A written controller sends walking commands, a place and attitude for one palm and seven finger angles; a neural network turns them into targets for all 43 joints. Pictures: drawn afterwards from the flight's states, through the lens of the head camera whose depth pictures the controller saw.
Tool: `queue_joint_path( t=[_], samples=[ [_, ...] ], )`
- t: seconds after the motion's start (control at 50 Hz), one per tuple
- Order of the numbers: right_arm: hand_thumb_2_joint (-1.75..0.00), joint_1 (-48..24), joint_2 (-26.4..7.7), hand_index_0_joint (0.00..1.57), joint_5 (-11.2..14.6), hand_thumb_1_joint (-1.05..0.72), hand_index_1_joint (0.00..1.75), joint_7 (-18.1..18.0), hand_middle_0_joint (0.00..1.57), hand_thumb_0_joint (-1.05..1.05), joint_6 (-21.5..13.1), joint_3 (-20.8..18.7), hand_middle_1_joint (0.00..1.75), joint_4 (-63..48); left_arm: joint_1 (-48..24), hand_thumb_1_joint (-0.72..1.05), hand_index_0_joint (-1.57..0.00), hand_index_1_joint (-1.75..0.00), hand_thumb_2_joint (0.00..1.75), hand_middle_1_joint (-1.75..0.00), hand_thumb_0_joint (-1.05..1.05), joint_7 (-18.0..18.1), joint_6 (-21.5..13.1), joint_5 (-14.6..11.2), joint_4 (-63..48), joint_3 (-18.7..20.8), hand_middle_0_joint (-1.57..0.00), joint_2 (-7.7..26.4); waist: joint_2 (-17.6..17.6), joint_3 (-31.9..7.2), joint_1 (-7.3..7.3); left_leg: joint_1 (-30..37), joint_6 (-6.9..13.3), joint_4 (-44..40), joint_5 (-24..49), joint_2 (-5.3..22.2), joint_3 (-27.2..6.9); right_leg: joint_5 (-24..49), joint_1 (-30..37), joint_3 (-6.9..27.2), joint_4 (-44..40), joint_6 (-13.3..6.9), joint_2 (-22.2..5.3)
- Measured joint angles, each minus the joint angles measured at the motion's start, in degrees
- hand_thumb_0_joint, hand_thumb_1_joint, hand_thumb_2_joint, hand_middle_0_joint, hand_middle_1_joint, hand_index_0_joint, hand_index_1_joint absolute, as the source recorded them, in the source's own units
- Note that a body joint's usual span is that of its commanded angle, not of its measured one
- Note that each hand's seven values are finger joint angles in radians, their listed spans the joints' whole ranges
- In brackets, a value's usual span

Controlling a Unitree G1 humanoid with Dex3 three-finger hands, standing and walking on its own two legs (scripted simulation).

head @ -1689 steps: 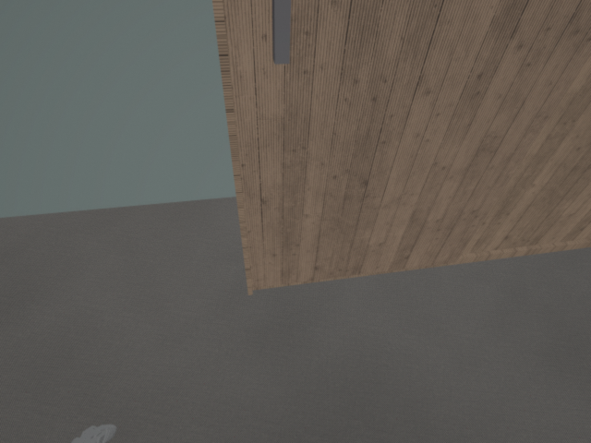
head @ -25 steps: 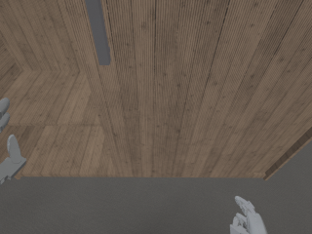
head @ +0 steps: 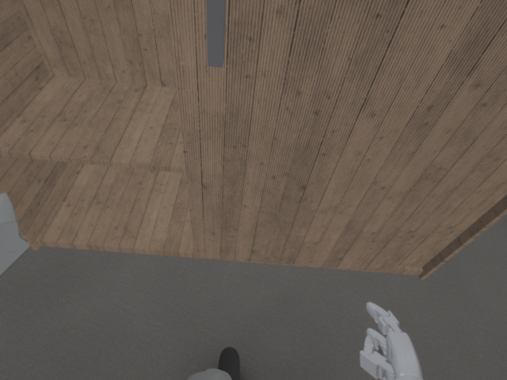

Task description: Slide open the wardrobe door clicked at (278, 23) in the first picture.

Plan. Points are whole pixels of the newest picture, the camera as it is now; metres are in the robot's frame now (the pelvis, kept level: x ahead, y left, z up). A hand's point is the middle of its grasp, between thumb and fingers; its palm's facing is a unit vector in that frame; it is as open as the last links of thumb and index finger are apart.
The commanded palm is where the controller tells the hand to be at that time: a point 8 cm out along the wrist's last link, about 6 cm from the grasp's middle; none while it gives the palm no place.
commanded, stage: stop stepping back and stand still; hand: left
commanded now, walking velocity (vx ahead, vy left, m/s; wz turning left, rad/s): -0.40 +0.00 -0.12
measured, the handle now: (217, 0) +0.63 +0.17 +0.28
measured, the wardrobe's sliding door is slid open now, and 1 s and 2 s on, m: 0.65 0.65 0.65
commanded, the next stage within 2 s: let the arm hang, fingers relaxed in 1.06 s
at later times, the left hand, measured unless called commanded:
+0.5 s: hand out of the picture +0.15 +0.31 +0.20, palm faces +0.24 -0.80 -0.54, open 7.4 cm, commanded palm +0.10 +0.35 +0.19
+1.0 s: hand out of the picture +0.18 +0.36 +0.20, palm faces +0.37 -0.76 -0.54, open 7.4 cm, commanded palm +0.12 +0.39 +0.19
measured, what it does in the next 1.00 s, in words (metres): steps to the left: right foot, then left foot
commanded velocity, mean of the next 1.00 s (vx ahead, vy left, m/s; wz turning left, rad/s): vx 0.11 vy -0.07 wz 0.00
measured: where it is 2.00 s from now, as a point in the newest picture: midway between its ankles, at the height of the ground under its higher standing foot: outside the picture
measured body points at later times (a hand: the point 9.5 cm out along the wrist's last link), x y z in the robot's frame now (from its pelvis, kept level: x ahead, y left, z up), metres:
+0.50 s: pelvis -0.07 +0.07 +0.03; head -0.07 +0.11 +0.48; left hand +0.13 +0.35 +0.23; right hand +0.02 -0.19 -0.05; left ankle +0.02 +0.11 -0.72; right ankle -0.14 +0.00 -0.69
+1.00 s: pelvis -0.05 +0.11 +0.00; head -0.03 +0.11 +0.45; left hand +0.15 +0.40 +0.22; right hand +0.10 -0.11 -0.09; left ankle -0.03 +0.24 -0.73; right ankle -0.14 +0.00 -0.73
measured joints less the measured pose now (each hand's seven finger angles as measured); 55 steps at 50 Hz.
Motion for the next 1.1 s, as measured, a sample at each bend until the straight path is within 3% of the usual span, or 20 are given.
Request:
queue_joint_path(
  t=[0.02, 0.04, 0.1, 0.16, 0.2, 0.24, 0.3, 0.34, 0.42, 0.48, 0.52, 0.56, 0.58, 0.64, 0.74, 0.78, 0.82, 0.92, 0.98, 1.1],
  samples=[
    [-0.89, -1.1, -0.1, 0.20, 0.1, -0.90, 0.30, 0.1, 0.21, 0.01, -0.1, 0.3, 0.30, 0.2, 0.6, 0.89, -0.21, -0.30, 0.90, -0.30, 0.01, 0.2, -0.7, 0.1, -0.8, 0.6, -0.21, 0.5, -1.7, 0.3, 1.85, -3.2, -1.7, 6.9, -5.6, -0.6, 0.3, 4.3, 0.4, 2.5, -4.4, -1.2, -2.0],
    [-0.89, -2.1, -0.6, 0.20, -0.2, -0.90, 0.30, 0.1, 0.21, 0.01, 0.1, 0.3, 0.30, 1.8, 0.5, 0.89, -0.21, -0.30, 0.90, -0.30, 0.01, 0.1, -1.3, 0.5, -0.5, -0.4, -0.21, -0.8, -0.7, 0.6, 3.03, -5.3, -2.6, 16.5, -12.3, -0.2, -2.4, 6.8, -0.5, 3.6, -3.2, -0.1, -1.6],
    [-0.89, -0.2, -0.2, 0.20, -0.2, -0.90, 0.30, -0.5, 0.21, 0.01, 1.3, 0.8, 0.30, 5.4, -1.5, 0.88, -0.21, -0.30, 0.90, -0.30, 0.01, -0.1, -1.1, 1.3, 2.5, -3.9, -0.21, -3.0, -1.4, -0.9, 3.30, -3.4, -2.6, 33.4, -20.4, -1.5, -5.2, 6.3, 0.4, 5.2, -1.7, 4.1, -2.9],
    [-0.89, 2.3, -0.4, 0.20, 0.8, -0.90, 0.30, -1.6, 0.21, 0.01, 1.2, 2.1, 0.30, 4.8, -6.1, 0.88, -0.21, -0.30, 0.90, -0.30, 0.01, -0.1, 1.2, 1.7, 6.5, -4.6, -0.21, -4.5, -2.9, -2.1, 1.67, 7.1, -0.7, 22.3, -14.1, -0.9, -5.5, 4.6, -1.7, 5.2, 3.2, 5.5, -4.6],
    [-0.89, 1.0, -0.6, 0.21, 0.8, -0.90, 0.30, -2.1, 0.21, 0.01, 0.2, 1.5, 0.30, 4.3, -10.6, 0.88, -0.21, -0.30, 0.90, -0.30, 0.01, 0.3, 3.1, 1.4, 9.8, -4.3, -0.21, -5.4, -2.6, 0.3, -0.85, 8.5, 3.5, 19.4, -18.0, -2.1, -5.6, 1.8, -6.7, 5.9, 12.9, 4.6, -4.7],
    [-0.89, -0.2, 0.2, 0.20, 0.6, -0.90, 0.30, -1.7, 0.21, 0.01, -0.8, 1.4, 0.30, 4.1, -12.9, 0.88, -0.21, -0.30, 0.90, -0.30, 0.01, 0.6, 4.6, 1.0, 11.2, -3.7, -0.21, -5.1, -3.2, 3.6, -2.64, 9.5, 4.9, 17.1, -14.7, -2.6, -4.7, -0.3, -11.0, 7.8, 19.9, 4.1, -3.3],
    [-0.89, 0.7, 1.9, 0.20, -0.1, -0.90, 0.30, 0.1, 0.21, 0.01, -1.6, 1.9, 0.30, 2.8, -8.2, 0.89, -0.20, -0.30, 0.90, -0.30, 0.02, 0.2, 5.3, 0.2, 5.8, -2.5, -0.21, -3.1, -4.2, 5.5, -5.50, 12.3, 3.4, 9.1, -8.9, -1.7, -4.5, 3.0, -16.2, 6.4, 24.1, 3.8, -1.1],
    [-0.89, 2.8, 2.3, 0.20, -0.3, -0.90, 0.30, 1.0, 0.21, 0.01, -1.2, 2.0, 0.30, 2.1, -1.8, 0.89, -0.20, -0.30, 0.90, -0.30, 0.02, -0.3, 4.6, 0.4, 0.2, -2.3, -0.21, -1.9, -4.3, 4.8, -6.20, 13.9, 1.9, 4.2, -8.4, -0.8, -4.4, 6.3, -17.6, 4.0, 23.5, 3.5, -0.2],
    [-0.89, 7.1, 1.0, 0.21, -0.7, -0.90, 0.30, 0.6, 0.21, 0.01, 0.8, 0.9, 0.30, 2.0, 9.1, 0.89, -0.21, -0.30, 0.90, -0.30, 0.02, -0.5, 3.1, 1.7, -6.0, -2.5, -0.21, 0.4, -1.7, 1.6, -5.46, 15.5, 0.5, -2.4, -10.2, 0.3, -4.5, 6.0, -13.7, -1.8, 15.3, 2.5, 1.1],
    [-0.89, 8.4, -0.2, 0.20, -1.0, -0.90, 0.30, -1.3, 0.21, 0.01, 2.4, -0.1, 0.30, 3.2, 10.5, 0.88, -0.21, -0.30, 0.90, -0.30, 0.01, 0.1, 3.7, 1.7, -3.8, -1.1, -0.22, 3.1, 0.3, -0.4, -4.43, 15.5, -0.8, -4.2, -10.6, -0.1, -4.5, 1.3, -6.3, -5.0, 4.5, 1.5, 1.9],
    [-0.89, 8.0, -0.8, 0.20, -1.0, -0.90, 0.30, -2.1, 0.21, 0.01, 3.3, -0.6, 0.30, 3.8, 8.4, 0.88, -0.21, -0.30, 0.90, -0.30, 0.01, 0.7, 5.1, 1.5, -0.4, 0.4, -0.22, 4.7, -0.3, -1.3, -3.78, 12.7, -2.0, 0.3, -13.9, -1.6, -2.8, 1.1, -1.1, -5.1, -2.7, -0.6, 1.1],
    [-0.89, 6.7, -1.9, 0.20, -0.5, -0.90, 0.30, -2.2, 0.21, 0.01, 3.5, -0.8, 0.30, 3.6, 5.2, 0.88, -0.21, -0.30, 0.90, -0.30, 0.01, 1.3, 6.0, 1.4, 2.7, 2.1, -0.22, 4.9, -2.6, -1.9, -1.98, 4.9, -1.9, 15.7, -19.6, -3.6, -1.3, 5.0, 0.3, -0.3, -7.6, -3.8, -2.1],
    [-0.89, 5.3, -3.1, 0.20, -0.5, -0.90, 0.30, -2.1, 0.21, 0.01, 3.8, -1.0, 0.30, 4.7, 2.8, 0.88, -0.21, -0.30, 0.90, -0.30, 0.01, 1.3, 6.2, 1.4, 4.7, 1.3, -0.22, 2.5, -0.8, -1.4, -1.17, 2.1, -1.7, 24.9, -20.6, -2.4, -3.2, 10.6, -1.1, -0.4, -5.5, -3.2, -1.7],
    [-0.89, 4.7, -3.4, 0.20, -0.2, -0.90, 0.30, -1.4, 0.20, 0.01, 4.5, -1.2, 0.30, 7.7, -2.1, 0.88, -0.21, -0.30, 0.90, -0.30, 0.01, 1.5, 6.3, 1.5, 10.6, -1.6, -0.21, -3.3, 0.3, -2.4, -1.56, 1.4, -1.1, 36.0, -21.0, 0.7, -6.2, 7.5, -1.1, -0.9, -0.1, 0.2, -1.7],
    [-0.89, 6.0, -3.0, 0.20, -0.2, -0.90, 0.30, -2.6, 0.20, 0.02, 1.9, -0.1, 0.30, 6.7, -4.4, 0.89, -0.20, -0.30, 0.90, -0.30, 0.02, 1.9, 6.6, 2.4, 10.1, -7.5, -0.21, -10.4, -2.2, -2.6, -2.64, 11.7, -0.1, 20.1, -17.4, 4.1, -6.3, 2.0, 0.2, -2.1, 4.9, 2.5, -4.4],
    [-0.89, 4.0, -2.0, 0.20, -0.4, -0.90, 0.30, -2.8, 0.20, 0.02, 0.8, -0.2, 0.30, 5.8, -4.0, 0.89, -0.20, -0.30, 0.90, -0.30, 0.02, 1.7, 6.1, 2.4, 7.0, -7.8, -0.21, -9.6, -3.9, -0.4, -3.10, 12.5, -1.9, 19.7, -18.9, 2.5, -5.2, 1.0, -2.0, -0.5, 10.2, 3.1, -6.3],
    [-0.89, 2.4, -0.5, 0.20, -0.3, -0.90, 0.30, -2.4, 0.20, 0.02, -0.2, 0.0, 0.30, 4.1, -3.3, 0.89, -0.20, -0.30, 0.90, -0.30, 0.02, 1.5, 5.2, 2.2, 4.0, -6.2, -0.21, -6.7, -4.3, 1.7, -3.45, 12.9, -1.7, 19.2, -18.8, 2.1, -4.5, 1.9, -3.5, 1.8, 12.1, 3.2, -6.1],
    [-0.89, 0.8, 1.5, 0.20, 0.0, -0.90, 0.30, -0.7, 0.20, 0.01, -1.7, 1.7, 0.30, 1.1, -2.1, 0.88, -0.21, -0.30, 0.90, -0.30, 0.02, 1.3, 2.0, 1.5, 0.3, 1.5, -0.21, 1.4, -1.6, 4.1, -3.59, 11.9, -1.6, 16.3, -16.5, 2.7, -5.5, 4.9, -3.0, 1.6, 3.4, 3.0, -4.0],
    [-0.89, 0.8, 1.1, 0.20, 0.4, -0.90, 0.30, 0.1, 0.21, 0.01, -0.7, 1.9, 0.30, 1.4, 0.7, 0.89, -0.21, -0.30, 0.90, -0.30, 0.01, 1.5, 0.8, 1.0, 2.5, 2.8, -0.21, 1.0, 1.0, 2.9, -3.27, 11.2, -1.5, 15.2, -16.0, 3.0, -5.3, 6.7, -3.2, 1.8, 0.8, 3.0, -3.7],
    [-0.89, 1.7, -1.0, 0.21, 0.6, -0.90, 0.30, -1.2, 0.21, 0.01, 1.5, 1.2, 0.30, 3.7, 2.1, 0.89, -0.21, -0.30, 0.90, -0.30, 0.01, 0.7, 4.2, 1.2, 11.0, -2.9, -0.21, -4.4, 1.5, 1.1, -2.48, 13.2, -0.5, 12.3, -15.5, 1.1, -3.9, 6.5, -2.5, 2.8, 0.3, 4.4, -5.7]
  ],
)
